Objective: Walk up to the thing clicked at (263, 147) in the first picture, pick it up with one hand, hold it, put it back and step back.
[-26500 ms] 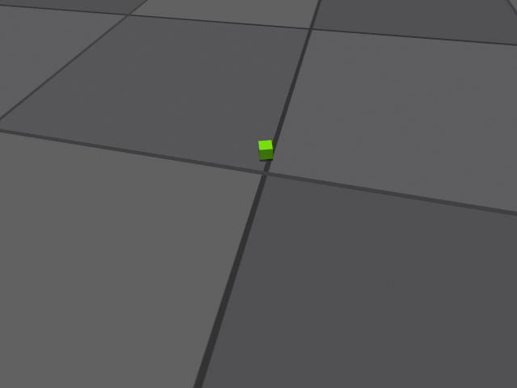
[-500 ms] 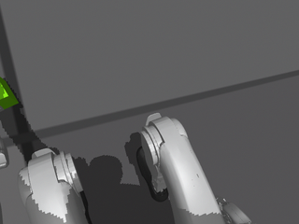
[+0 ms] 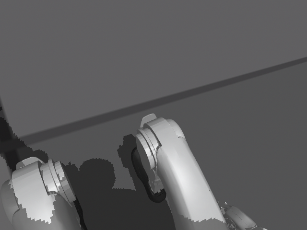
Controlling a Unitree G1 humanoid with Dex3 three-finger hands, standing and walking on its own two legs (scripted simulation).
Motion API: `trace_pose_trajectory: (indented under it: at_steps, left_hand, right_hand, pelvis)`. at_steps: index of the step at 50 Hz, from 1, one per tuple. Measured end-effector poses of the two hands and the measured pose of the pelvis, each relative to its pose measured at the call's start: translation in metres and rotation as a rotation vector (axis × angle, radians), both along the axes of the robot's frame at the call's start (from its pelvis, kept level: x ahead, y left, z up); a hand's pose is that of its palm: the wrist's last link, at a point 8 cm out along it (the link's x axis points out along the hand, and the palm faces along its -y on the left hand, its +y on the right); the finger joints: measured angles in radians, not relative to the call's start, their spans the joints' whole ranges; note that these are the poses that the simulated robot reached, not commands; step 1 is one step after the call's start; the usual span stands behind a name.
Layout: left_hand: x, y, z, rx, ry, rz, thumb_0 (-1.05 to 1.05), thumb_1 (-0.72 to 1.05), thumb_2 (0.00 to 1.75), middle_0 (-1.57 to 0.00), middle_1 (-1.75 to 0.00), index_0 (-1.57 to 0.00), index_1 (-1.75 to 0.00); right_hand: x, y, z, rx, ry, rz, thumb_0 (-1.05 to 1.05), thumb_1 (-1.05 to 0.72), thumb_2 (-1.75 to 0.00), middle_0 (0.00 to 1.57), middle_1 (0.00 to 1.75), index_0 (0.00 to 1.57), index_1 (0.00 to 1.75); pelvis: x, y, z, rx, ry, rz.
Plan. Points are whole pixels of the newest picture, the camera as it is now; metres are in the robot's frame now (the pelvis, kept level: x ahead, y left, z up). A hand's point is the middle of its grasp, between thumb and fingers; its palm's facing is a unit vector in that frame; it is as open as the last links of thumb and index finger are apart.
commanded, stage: open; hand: left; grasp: from above
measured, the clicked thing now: out of the picture +0.48 +0.30 -0.27
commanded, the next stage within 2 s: withdraw in 1.10 s
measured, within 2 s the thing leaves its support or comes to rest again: neither
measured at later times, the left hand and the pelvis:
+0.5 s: hand out of the picture +0.47 +0.31 -0.24, palm faces -0.40 -0.19 -0.90, open 11.8 cm; pelvis +0.00 +0.00 +0.00, yaw -1 degrees
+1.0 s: hand out of the picture +0.46 +0.31 -0.24, palm faces -0.42 -0.20 -0.89, open 13.8 cm; pelvis -0.01 +0.00 +0.00, yaw -1 degrees
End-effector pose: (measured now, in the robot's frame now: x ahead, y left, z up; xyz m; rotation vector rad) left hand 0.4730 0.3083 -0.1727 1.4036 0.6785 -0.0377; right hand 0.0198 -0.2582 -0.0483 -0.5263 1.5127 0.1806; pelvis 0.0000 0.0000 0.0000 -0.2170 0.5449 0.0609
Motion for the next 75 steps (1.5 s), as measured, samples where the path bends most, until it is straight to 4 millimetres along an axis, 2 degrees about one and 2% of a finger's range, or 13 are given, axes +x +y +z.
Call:
trace_pose_trajectory:
  at_steps: [8, 16, 24, 35, 41, 55, 66, 71, 75]
  left_hand:
    - [-0.001, 0.001, 0.0, -0.007, -0.004, 0.001, 0.0, -0.03, 0.45, -0.75, -0.47, -0.76, -0.46]
    - [-0.003, 0.001, -0.004, -0.003, 0.005, -0.005, 0.0, -0.05, 0.58, -0.63, -0.56, -0.63, -0.56]
    - [0.0, 0.003, -0.011, -0.001, -0.013, -0.001, 0.0, -0.17, 0.72, -0.49, -0.65, -0.47, -0.67]
    - [0.003, 0.006, -0.006, 0.016, -0.01, 0.016, 0.0, -0.34, 0.86, -0.33, -0.77, -0.3, -0.79]
    - [-0.002, 0.005, -0.007, 0.009, 0.014, 0.02, 0.0, -0.42, 0.93, -0.26, -0.82, -0.23, -0.85]
    - [-0.002, 0.002, -0.006, 0.009, 0.004, -0.007, 0.0, -0.52, 1.02, -0.16, -0.91, -0.13, -0.95]
    - [0.0, -0.002, -0.005, 0.008, -0.002, 0.0, 0.0, -0.56, 1.04, -0.11, -0.98, -0.09, -1.0]
    - [0.009, -0.001, 0.01, 0.001, -0.063, -0.032, 0.0, -0.56, 1.03, -0.1, -1.0, -0.09, -1.02]
    - [0.018, 0.002, 0.044, 0.029, -0.124, -0.104, 0.0, -0.56, 1.03, -0.1, -1.01, -0.09, -1.02]
  right_hand:
    - [-0.008, 0.004, 0.007, -0.01, -0.001, 0.001, 0.0, -0.91, -0.9, 0.2, 0.3, 0.2, 0.3]
    - [-0.015, 0.007, 0.012, -0.011, 0.013, 0.003, 0.0, -0.9, -0.9, 0.2, 0.3, 0.2, 0.3]
    - [-0.019, 0.011, 0.015, -0.008, 0.028, 0.005, 0.0, -0.9, -0.9, 0.2, 0.3, 0.2, 0.3]
    - [-0.011, 0.01, 0.012, 0.021, 0.011, 0.012, 0.0, -0.9, -0.91, 0.2, 0.3, 0.2, 0.3]
    - [-0.009, 0.008, 0.011, 0.028, 0.002, 0.012, 0.0, -0.9, -0.91, 0.2, 0.3, 0.2, 0.3]
    - [-0.013, 0.001, 0.017, 0.001, 0.013, 0.021, 0.0, -0.9, -0.9, 0.2, 0.3, 0.2, 0.3]
    - [-0.014, 0.003, 0.023, -0.008, 0.003, 0.02, 0.0, -0.9, -0.91, 0.2, 0.3, 0.2, 0.3]
    - [-0.014, 0.005, 0.022, 0.003, 0.009, 0.003, 0.0, -0.92, -0.91, 0.2, 0.3, 0.2, 0.3]
    - [-0.004, 0.003, 0.016, 0.014, -0.012, -0.033, 0.01, -0.92, -0.91, 0.2, 0.3, 0.2, 0.3]
  pelvis:
    - [-0.003, 0.002, 0.001, -0.01, -0.012, -0.002]
    - [-0.004, 0.003, 0.001, -0.017, -0.018, -0.005]
    - [-0.004, 0.004, 0.0, -0.023, -0.016, -0.008]
    - [-0.001, 0.003, 0.002, -0.023, -0.009, -0.007]
    - [-0.003, 0.002, 0.003, -0.016, -0.01, -0.007]
    - [-0.005, -0.001, 0.006, -0.011, -0.019, -0.007]
    - [-0.007, 0.0, 0.009, -0.017, -0.02, -0.008]
    - [-0.005, 0.0, 0.011, -0.015, -0.007, -0.004]
    - [-0.001, -0.001, 0.014, -0.012, 0.02, 0.002]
